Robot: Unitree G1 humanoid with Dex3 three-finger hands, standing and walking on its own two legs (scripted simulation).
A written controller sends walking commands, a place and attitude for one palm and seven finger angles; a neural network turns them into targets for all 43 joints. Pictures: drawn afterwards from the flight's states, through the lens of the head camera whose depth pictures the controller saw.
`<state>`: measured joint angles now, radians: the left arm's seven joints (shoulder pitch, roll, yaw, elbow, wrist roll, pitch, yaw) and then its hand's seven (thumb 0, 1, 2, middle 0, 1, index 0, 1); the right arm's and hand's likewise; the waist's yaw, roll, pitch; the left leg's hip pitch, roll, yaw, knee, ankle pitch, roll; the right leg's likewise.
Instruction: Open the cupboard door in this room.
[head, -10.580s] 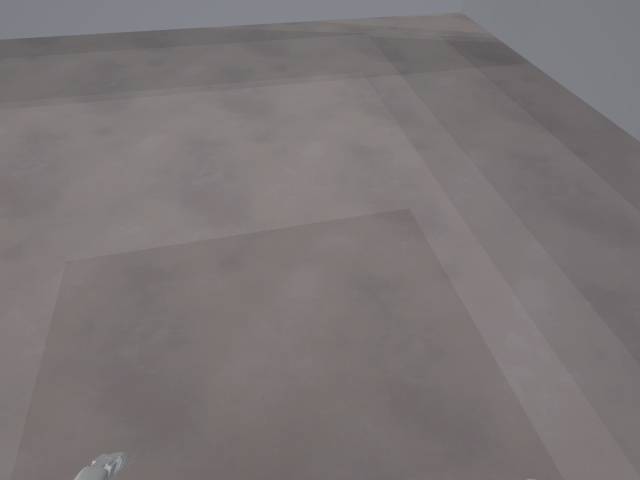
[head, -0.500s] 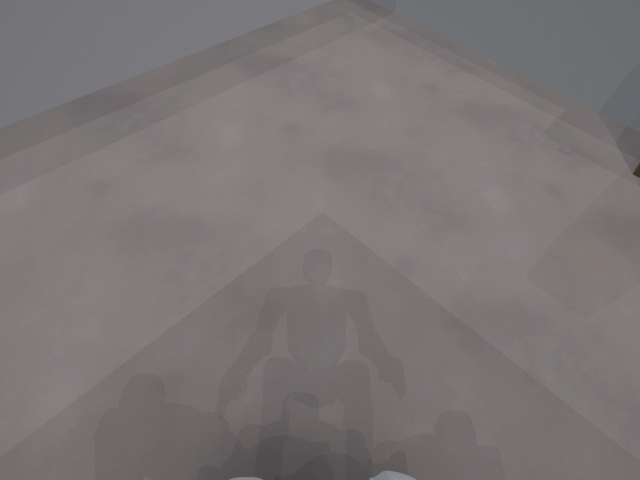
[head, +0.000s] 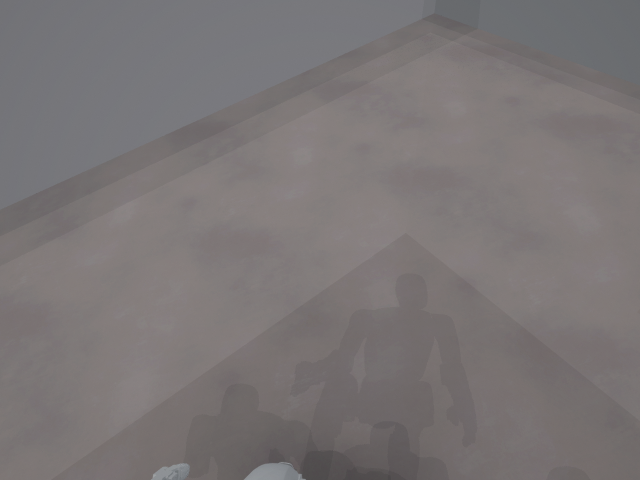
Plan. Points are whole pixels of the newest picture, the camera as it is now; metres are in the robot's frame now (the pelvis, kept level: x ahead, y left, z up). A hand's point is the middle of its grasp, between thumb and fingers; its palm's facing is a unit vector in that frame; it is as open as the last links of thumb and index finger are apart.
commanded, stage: turn or walk to find it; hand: left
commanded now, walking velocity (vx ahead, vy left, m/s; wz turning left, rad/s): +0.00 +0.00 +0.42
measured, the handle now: out of the picture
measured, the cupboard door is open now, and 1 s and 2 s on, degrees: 0 0 0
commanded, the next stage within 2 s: none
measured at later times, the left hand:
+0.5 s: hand out of the picture -0.09 +0.23 -0.19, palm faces +0.31 -0.92 -0.23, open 7.4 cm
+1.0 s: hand out of the picture -0.01 +0.25 -0.15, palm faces +0.39 -0.88 -0.26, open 7.4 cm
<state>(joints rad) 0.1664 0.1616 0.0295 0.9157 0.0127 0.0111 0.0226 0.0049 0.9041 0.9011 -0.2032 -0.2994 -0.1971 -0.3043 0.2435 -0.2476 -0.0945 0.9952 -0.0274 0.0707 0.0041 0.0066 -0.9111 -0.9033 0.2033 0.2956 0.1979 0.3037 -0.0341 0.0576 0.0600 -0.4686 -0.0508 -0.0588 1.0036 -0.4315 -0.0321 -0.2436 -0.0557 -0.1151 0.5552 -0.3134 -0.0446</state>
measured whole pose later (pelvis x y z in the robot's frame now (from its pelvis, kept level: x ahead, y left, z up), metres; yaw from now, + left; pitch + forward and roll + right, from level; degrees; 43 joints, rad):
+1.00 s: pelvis -0.05 +0.02 +0.00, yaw +24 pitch +0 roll +0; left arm 0.09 0.21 0.05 0.93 0.00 0.05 0.02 0.01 0.91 0.90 -0.20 -0.30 -0.19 -0.30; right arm 0.29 -0.20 -0.06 1.00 -0.03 0.04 -0.01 0.01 -0.91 -0.90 0.21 0.30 0.20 0.30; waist -0.06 0.02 0.06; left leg -0.26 -0.07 -0.08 0.45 -0.19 0.04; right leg -0.35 -0.04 -0.02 0.77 -0.42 0.08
